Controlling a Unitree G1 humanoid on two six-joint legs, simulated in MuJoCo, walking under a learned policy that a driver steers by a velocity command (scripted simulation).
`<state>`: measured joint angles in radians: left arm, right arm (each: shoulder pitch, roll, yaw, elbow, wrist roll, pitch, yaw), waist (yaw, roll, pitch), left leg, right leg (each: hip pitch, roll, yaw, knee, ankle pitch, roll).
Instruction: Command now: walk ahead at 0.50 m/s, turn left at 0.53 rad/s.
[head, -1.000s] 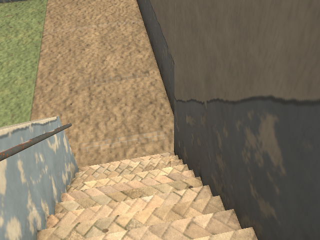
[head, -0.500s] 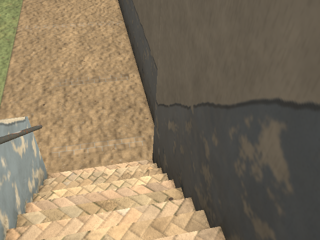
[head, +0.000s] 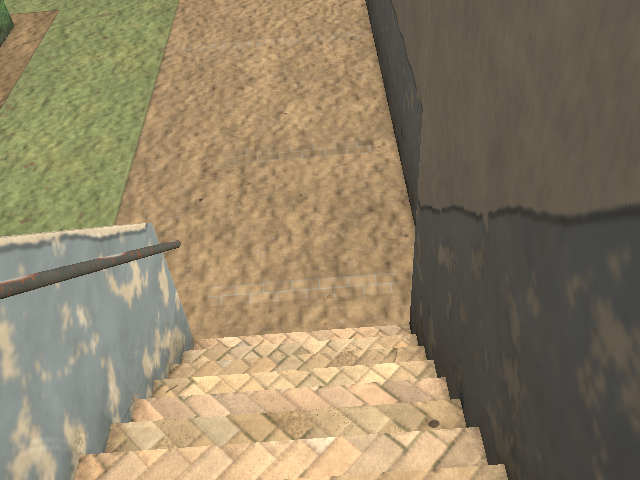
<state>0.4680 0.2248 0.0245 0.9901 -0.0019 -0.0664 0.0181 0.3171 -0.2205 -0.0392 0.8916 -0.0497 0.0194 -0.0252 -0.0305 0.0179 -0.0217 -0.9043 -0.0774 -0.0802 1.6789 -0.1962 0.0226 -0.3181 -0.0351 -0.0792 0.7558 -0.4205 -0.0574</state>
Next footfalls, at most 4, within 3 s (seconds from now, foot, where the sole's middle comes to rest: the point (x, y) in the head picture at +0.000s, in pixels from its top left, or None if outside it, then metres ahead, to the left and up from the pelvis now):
0.38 left None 0.26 0.09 -0.96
0.88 right None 0.51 -0.03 -1.17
1.30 left None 0.52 0.17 -1.17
1.68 right None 0.51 -0.13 -1.17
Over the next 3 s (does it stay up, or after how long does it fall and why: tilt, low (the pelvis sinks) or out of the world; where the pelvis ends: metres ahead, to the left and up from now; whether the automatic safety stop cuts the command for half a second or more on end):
stays up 0.49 0.01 -0.39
